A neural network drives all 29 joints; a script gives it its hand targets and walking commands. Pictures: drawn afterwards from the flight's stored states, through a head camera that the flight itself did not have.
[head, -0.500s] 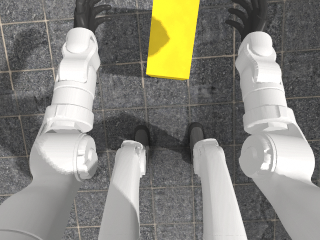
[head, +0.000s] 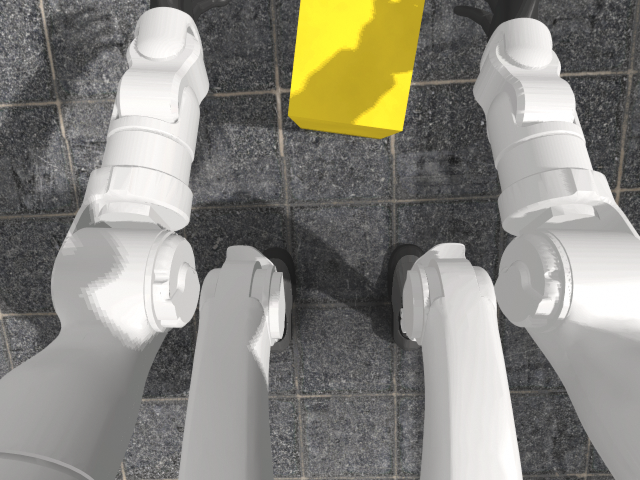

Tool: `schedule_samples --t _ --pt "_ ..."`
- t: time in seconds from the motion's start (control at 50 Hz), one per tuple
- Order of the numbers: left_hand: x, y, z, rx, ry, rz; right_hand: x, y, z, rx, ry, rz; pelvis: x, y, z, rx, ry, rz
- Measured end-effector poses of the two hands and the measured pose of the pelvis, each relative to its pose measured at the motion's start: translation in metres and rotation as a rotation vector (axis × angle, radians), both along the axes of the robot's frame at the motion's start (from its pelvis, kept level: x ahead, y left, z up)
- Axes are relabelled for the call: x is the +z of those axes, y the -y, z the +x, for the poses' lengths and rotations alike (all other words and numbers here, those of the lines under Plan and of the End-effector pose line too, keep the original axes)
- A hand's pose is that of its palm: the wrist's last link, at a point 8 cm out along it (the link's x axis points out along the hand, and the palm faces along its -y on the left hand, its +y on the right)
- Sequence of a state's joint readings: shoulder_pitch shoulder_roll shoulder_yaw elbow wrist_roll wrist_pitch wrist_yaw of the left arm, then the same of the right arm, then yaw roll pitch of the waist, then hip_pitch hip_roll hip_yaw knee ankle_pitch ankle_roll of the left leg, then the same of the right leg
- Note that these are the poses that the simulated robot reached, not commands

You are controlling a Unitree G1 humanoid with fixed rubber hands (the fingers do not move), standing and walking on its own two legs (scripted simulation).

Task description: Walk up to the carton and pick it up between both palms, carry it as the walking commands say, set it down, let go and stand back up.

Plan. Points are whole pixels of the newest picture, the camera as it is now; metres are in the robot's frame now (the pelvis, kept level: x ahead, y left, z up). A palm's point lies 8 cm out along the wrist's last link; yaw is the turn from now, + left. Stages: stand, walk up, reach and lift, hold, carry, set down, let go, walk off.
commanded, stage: reach and lift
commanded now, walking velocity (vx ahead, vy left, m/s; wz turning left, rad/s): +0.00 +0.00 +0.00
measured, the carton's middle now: (356, 32) +0.58 -0.03 -0.36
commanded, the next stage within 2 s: none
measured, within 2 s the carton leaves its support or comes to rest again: leaves its support in 2.00 s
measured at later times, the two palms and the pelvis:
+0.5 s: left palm (224, 48) +0.55 +0.14 -0.29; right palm (465, 49) +0.54 -0.17 -0.29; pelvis -0.02 +0.00 -0.09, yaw +0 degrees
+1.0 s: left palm (231, 47) +0.55 +0.13 -0.29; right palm (457, 53) +0.53 -0.16 -0.30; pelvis -0.02 +0.00 -0.10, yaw +0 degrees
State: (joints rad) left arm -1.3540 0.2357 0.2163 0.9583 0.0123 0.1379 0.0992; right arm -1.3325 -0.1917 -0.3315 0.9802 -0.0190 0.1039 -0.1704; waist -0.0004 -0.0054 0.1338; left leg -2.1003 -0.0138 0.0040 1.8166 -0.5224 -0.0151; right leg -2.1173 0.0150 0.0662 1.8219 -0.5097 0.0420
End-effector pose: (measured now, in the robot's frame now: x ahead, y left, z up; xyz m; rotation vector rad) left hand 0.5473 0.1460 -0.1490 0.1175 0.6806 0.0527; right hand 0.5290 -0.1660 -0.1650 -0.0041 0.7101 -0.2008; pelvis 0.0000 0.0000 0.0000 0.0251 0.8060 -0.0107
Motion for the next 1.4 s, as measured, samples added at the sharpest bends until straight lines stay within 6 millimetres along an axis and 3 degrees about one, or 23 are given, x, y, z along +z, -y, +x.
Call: schedule_samples --t 0.16,0.36,0.5,0.62,0.9,1.06,1.2,1.4 --pt "-0.041 0.005 -0.002 -0.020 -0.018 -0.010 -0.036 0.006 0.000 0.002 -0.013 -0.022 -0.030 -0.001 -0.002 0.002 0.030 -0.006" --pt "-0.109 0.010 -0.014 -0.040 -0.058 -0.025 -0.103 0.000 -0.010 0.029 -0.065 -0.004 -0.064 -0.002 -0.011 0.003 0.095 -0.011" --pt "-0.138 0.007 0.002 -0.043 -0.012 -0.015 -0.130 0.003 0.009 0.028 -0.011 -0.015 -0.088 -0.002 -0.019 0.007 0.176 -0.016" --pt "-0.145 0.006 0.002 -0.048 -0.043 -0.014 -0.141 0.006 0.002 0.024 -0.061 -0.018 -0.095 -0.003 -0.014 0.008 0.191 -0.019" --pt "-0.141 0.014 0.004 -0.075 -0.029 -0.014 -0.136 0.004 0.004 0.024 -0.042 -0.005 -0.098 -0.002 -0.015 0.008 0.203 -0.018" --pt "-0.141 0.017 0.004 -0.096 -0.031 -0.022 -0.133 -0.014 0.009 0.057 -0.030 0.028 -0.098 -0.003 -0.015 0.008 0.203 -0.018" --pt "-0.141 0.041 0.003 -0.147 -0.042 -0.079 -0.128 -0.022 0.010 0.033 -0.021 0.083 -0.098 -0.004 -0.016 0.009 0.206 -0.021" --pt "-0.142 0.042 0.003 -0.146 -0.050 -0.082 -0.129 -0.020 0.010 0.028 -0.030 0.085 -0.099 -0.003 -0.016 0.009 0.209 -0.020"
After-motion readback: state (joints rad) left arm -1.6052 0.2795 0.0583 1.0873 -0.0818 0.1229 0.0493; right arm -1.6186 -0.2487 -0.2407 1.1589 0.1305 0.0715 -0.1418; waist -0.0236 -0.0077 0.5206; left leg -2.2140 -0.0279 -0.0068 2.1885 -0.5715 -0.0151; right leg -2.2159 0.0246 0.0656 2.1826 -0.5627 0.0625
